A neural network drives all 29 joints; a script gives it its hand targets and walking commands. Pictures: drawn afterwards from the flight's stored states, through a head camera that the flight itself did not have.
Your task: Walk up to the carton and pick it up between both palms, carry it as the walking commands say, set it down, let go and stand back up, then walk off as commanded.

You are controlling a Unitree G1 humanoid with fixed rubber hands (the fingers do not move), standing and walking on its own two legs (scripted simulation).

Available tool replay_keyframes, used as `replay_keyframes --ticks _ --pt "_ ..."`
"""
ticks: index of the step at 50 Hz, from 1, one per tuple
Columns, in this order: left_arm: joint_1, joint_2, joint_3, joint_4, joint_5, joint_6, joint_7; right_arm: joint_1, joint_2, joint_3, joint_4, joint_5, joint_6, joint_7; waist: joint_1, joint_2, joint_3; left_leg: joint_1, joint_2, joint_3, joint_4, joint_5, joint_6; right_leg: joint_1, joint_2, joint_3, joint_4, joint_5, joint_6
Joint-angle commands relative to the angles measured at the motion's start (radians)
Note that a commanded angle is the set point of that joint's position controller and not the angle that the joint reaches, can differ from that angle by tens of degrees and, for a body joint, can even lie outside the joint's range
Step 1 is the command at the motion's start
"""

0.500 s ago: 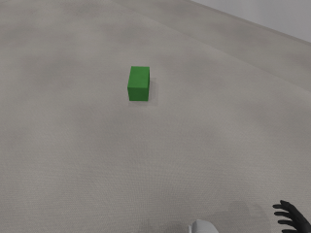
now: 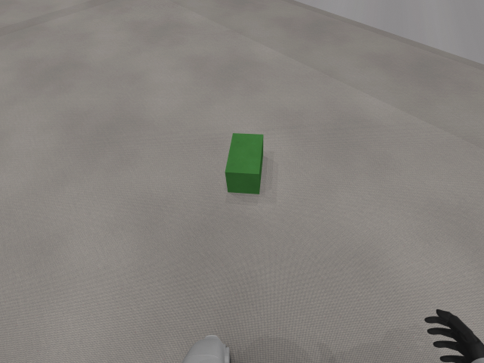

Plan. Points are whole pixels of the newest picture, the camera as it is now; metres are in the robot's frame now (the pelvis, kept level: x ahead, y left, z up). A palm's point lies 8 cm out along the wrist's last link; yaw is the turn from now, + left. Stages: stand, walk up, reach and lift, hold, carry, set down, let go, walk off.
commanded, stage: walk up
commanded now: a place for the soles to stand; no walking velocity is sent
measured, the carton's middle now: (245, 163) +1.13 +0.10 -0.68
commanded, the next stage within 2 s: none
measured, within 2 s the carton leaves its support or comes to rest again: neither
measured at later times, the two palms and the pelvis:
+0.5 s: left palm (59, 249) +0.31 +0.41 -0.05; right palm (414, 281) +0.28 -0.28 -0.10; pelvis +0.21 +0.05 +0.00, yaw -2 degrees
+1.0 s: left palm (80, 181) +0.50 +0.47 -0.07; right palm (366, 210) +0.44 -0.23 -0.09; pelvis +0.40 +0.12 -0.01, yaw -3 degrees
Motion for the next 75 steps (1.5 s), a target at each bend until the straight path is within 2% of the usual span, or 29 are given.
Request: replay_keyframes --ticks 1,2,3,4,6,8,12,17,18,19,20,26,31,33,34,35,37,41,46,47,48,49,55,60,62,64,67,71,75 --pt "-0.049 0.192 0.031 -0.059 -0.001 -0.001 0.005 0.068 -0.163 -0.059 -0.029 -0.002 -0.017 -0.007 -0.095 -0.122 -0.014 0.317 -0.072 0.068 -0.094 -0.015 0.016 -0.225 -0.133 0.097 -0.086 0.001 -0.159" --pt "-0.016 0.143 0.012 -0.059 -0.001 0.002 0.008 0.176 -0.205 -0.077 -0.005 -0.007 -0.025 -0.024 -0.144 0.019 -0.090 0.479 -0.061 0.002 -0.165 -0.123 0.045 -0.262 -0.070 0.031 0.171 0.113 -0.124" --pt "-0.007 0.081 -0.002 -0.088 -0.019 0.000 0.011 0.243 -0.313 -0.104 -0.025 -0.013 -0.032 -0.043 -0.185 0.291 -0.131 0.636 0.209 -0.479 -0.362 -0.386 0.151 -0.527 0.079 -0.034 0.522 -0.026 -0.044" --pt "-0.025 0.129 0.004 -0.075 -0.008 0.009 0.026 0.214 -0.346 -0.105 -0.042 0.011 -0.035 -0.052 -0.175 0.192 -0.144 0.579 0.300 -0.633 -0.415 -0.469 0.240 -0.583 0.079 0.155 0.641 -0.141 -0.038" --pt "0.007 0.172 0.013 -0.034 -0.027 0.008 0.031 0.132 -0.249 -0.071 -0.050 0.031 -0.031 -0.063 -0.108 0.062 -0.053 0.435 0.235 -0.428 -0.359 -0.321 0.256 -0.547 0.009 0.194 0.617 -0.041 -0.049" --pt "0.048 0.155 0.015 -0.014 -0.013 0.006 0.023 0.082 -0.208 -0.051 -0.063 0.020 -0.028 -0.069 -0.078 0.126 -0.022 0.321 0.156 -0.236 -0.338 -0.160 0.227 -0.440 -0.027 0.133 0.426 -0.033 -0.042" --pt "-0.010 0.103 0.016 -0.031 0.001 0.005 0.004 0.113 -0.217 -0.054 -0.082 0.005 -0.031 -0.055 -0.097 0.134 -0.022 0.268 0.171 -0.185 -0.338 -0.072 0.268 -0.336 0.003 0.068 0.221 -0.003 -0.034" --pt "0.065 0.121 0.046 0.004 -0.001 -0.011 0.005 0.038 -0.169 -0.024 -0.126 0.010 -0.017 -0.042 0.001 0.024 -0.041 0.002 0.097 -0.074 -0.170 -0.258 0.167 0.091 0.079 0.037 -0.005 0.163 -0.071" --pt "0.170 0.167 0.069 0.021 0.003 -0.017 0.018 0.045 -0.134 -0.006 -0.137 0.006 -0.021 -0.045 0.073 -0.124 -0.064 -0.120 0.026 0.000 0.072 -0.192 0.119 0.247 0.002 0.183 -0.111 -0.011 -0.109" --pt "0.220 0.274 0.093 -0.006 0.012 -0.023 0.033 0.069 -0.088 0.011 -0.165 0.011 -0.024 -0.046 0.090 -0.318 -0.102 -0.316 -0.086 0.039 0.382 -0.295 0.054 0.328 -0.306 0.721 -0.292 -0.297 -0.239" --pt "0.148 0.303 0.095 -0.024 -0.001 -0.015 0.034 0.064 -0.176 -0.014 -0.148 0.007 -0.012 -0.064 0.051 -0.183 -0.081 -0.340 -0.054 -0.094 0.479 -0.331 0.048 0.240 -0.385 0.829 -0.331 -0.409 -0.323" --pt "0.011 0.216 0.067 -0.063 0.007 -0.009 0.023 0.121 -0.160 -0.030 -0.081 0.002 -0.011 -0.041 -0.026 -0.212 0.016 -0.116 0.004 -0.046 0.248 -0.193 -0.003 -0.057 -0.196 0.306 -0.229 0.080 -0.274" --pt "-0.063 0.219 0.050 -0.089 -0.001 0.002 0.010 0.126 -0.147 -0.049 -0.067 0.003 -0.016 -0.019 -0.074 -0.211 0.006 0.218 -0.054 0.060 -0.011 -0.006 0.004 -0.267 -0.133 0.166 -0.146 -0.087 -0.204" --pt "-0.040 0.146 0.019 -0.092 0.003 0.011 0.013 0.244 -0.190 -0.072 -0.038 -0.006 -0.026 -0.033 -0.137 -0.066 -0.048 0.439 -0.089 0.037 -0.088 -0.101 0.030 -0.369 -0.063 0.100 0.103 -0.104 -0.142" --pt "-0.035 0.079 0.001 -0.116 -0.012 0.009 0.015 0.306 -0.285 -0.097 -0.048 -0.016 -0.034 -0.048 -0.171 0.206 -0.063 0.543 0.138 -0.376 -0.305 -0.400 0.118 -0.553 0.064 -0.016 0.443 -0.099 -0.064" --pt "-0.059 0.108 0.001 -0.118 -0.004 0.015 0.031 0.293 -0.353 -0.103 -0.074 -0.004 -0.037 -0.055 -0.186 0.229 -0.071 0.510 0.296 -0.680 -0.426 -0.569 0.251 -0.645 0.096 0.113 0.619 -0.205 -0.039" --pt "-0.015 0.177 0.017 -0.064 -0.019 0.014 0.036 0.185 -0.275 -0.075 -0.083 0.027 -0.031 -0.070 -0.109 0.043 -0.008 0.383 0.259 -0.527 -0.362 -0.459 0.280 -0.586 0.014 0.196 0.623 -0.078 -0.034" --pt "0.032 0.129 0.021 -0.037 0.003 0.005 0.013 0.148 -0.231 -0.052 -0.092 0.006 -0.026 -0.069 -0.087 0.151 -0.002 0.227 0.165 -0.235 -0.299 -0.125 0.261 -0.363 0.011 0.081 0.323 -0.104 -0.030" --pt "0.097 0.120 0.044 -0.016 0.006 -0.014 0.015 0.067 -0.177 -0.027 -0.139 0.016 -0.016 -0.052 0.003 0.053 -0.040 -0.023 0.092 -0.103 -0.122 -0.275 0.171 0.062 0.097 0.034 0.026 0.115 -0.068" --pt "0.185 0.165 0.065 -0.004 0.010 -0.019 0.026 0.064 -0.131 -0.009 -0.156 0.011 -0.016 -0.053 0.063 -0.092 -0.051 -0.165 0.024 -0.039 0.095 -0.297 0.122 0.209 0.017 0.196 -0.075 -0.041 -0.107" --pt "0.230 0.277 0.091 -0.024 0.019 -0.026 0.036 0.055 -0.093 0.005 -0.192 0.016 -0.020 -0.055 0.084 -0.304 -0.063 -0.375 -0.096 0.031 0.409 -0.322 0.058 0.265 -0.298 0.763 -0.289 -0.337 -0.237" --pt "0.170 0.289 0.092 -0.049 0.007 -0.020 0.038 0.047 -0.170 -0.012 -0.173 0.009 -0.009 -0.073 0.054 -0.146 -0.027 -0.386 -0.046 -0.116 0.487 -0.333 0.048 0.194 -0.378 0.837 -0.307 -0.365 -0.314" --pt "0.038 0.212 0.065 -0.092 0.012 -0.005 0.023 0.130 -0.154 -0.029 -0.117 0.010 -0.019 -0.054 -0.020 -0.223 0.022 -0.090 -0.012 -0.024 0.229 -0.231 0.009 -0.082 -0.186 0.317 -0.167 0.171 -0.275" --pt "-0.021 0.141 0.019 -0.126 0.005 0.015 0.009 0.274 -0.178 -0.063 -0.060 0.001 -0.035 -0.053 -0.126 -0.106 -0.042 0.421 -0.109 0.059 -0.049 -0.092 0.029 -0.386 -0.058 0.149 0.098 -0.073 -0.159" --pt "-0.046 0.073 -0.004 -0.161 -0.002 0.015 0.024 0.349 -0.351 -0.098 -0.091 -0.007 -0.049 -0.074 -0.186 0.236 -0.055 0.516 0.301 -0.707 -0.410 -0.539 0.231 -0.689 0.131 0.101 0.623 -0.215 -0.042" --pt "-0.024 0.170 0.016 -0.103 -0.011 0.023 0.032 0.233 -0.282 -0.074 -0.102 0.027 -0.045 -0.086 -0.115 -0.016 0.007 0.373 0.291 -0.591 -0.368 -0.457 0.282 -0.626 0.031 0.231 0.662 -0.069 -0.025" --pt "0.050 0.136 0.020 -0.053 0.008 0.025 0.018 0.169 -0.231 -0.049 -0.095 0.013 -0.042 -0.097 -0.070 0.093 0.028 0.231 0.175 -0.261 -0.294 -0.070 0.242 -0.440 -0.007 0.137 0.440 -0.047 -0.019" --pt "-0.001 0.061 0.011 -0.053 0.005 0.043 0.015 0.135 -0.202 -0.030 -0.084 0.017 -0.043 -0.104 -0.054 0.106 -0.018 0.146 0.173 -0.125 -0.176 0.391 0.222 -0.215 0.042 0.072 0.234 0.053 -0.043" --pt "-0.049 0.092 0.020 -0.039 0.015 0.047 0.029 0.108 -0.142 0.011 -0.064 0.031 -0.027 -0.117 -0.018 0.003 -0.084 0.061 0.098 -0.059 0.010 0.136 0.098 0.013 0.032 0.165 0.000 0.257 -0.112"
